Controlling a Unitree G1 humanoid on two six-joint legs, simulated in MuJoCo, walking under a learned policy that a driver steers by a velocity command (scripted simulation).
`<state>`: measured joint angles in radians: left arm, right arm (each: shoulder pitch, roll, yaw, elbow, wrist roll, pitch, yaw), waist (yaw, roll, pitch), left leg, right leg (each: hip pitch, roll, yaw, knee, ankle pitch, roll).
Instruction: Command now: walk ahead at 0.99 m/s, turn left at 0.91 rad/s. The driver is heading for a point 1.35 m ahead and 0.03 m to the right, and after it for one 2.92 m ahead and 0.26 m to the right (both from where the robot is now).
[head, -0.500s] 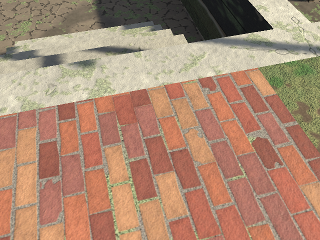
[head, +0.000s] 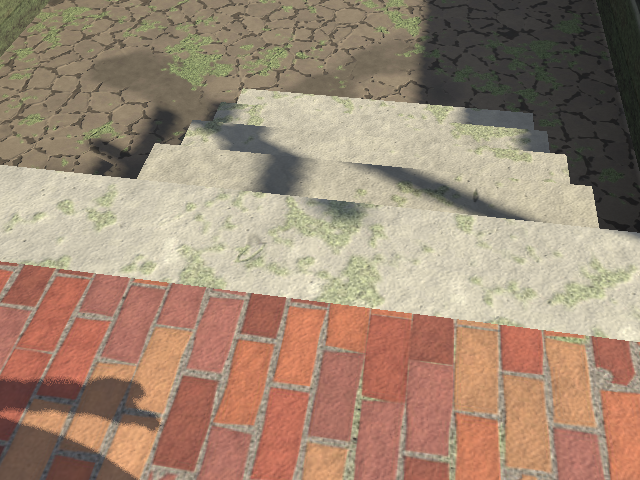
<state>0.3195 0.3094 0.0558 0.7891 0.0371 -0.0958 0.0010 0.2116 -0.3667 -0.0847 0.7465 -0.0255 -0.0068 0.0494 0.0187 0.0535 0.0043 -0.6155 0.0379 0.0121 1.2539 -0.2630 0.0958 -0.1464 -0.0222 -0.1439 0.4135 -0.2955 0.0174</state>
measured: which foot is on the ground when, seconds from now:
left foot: up 0.00-0.20, down 0.22-0.80, up 0.82-1.00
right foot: down 0.00-0.22, up 0.24-0.78, down 0.80-1.00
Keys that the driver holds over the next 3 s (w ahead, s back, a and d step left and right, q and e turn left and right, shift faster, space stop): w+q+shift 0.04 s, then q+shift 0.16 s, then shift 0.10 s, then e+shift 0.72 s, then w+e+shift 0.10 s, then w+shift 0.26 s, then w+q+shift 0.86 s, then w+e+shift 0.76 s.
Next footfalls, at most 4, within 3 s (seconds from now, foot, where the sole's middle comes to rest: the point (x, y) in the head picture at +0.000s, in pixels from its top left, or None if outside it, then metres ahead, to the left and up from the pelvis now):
0.22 left None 0.39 0.08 -0.77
0.80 right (398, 456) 0.54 -0.10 -0.77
1.24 left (291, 428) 0.60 0.12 -0.77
1.62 right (437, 324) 0.86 -0.22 -0.77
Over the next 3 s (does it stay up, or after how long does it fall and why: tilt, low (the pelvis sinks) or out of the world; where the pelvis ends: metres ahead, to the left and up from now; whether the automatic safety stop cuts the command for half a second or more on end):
stays up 1.87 0.00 -0.38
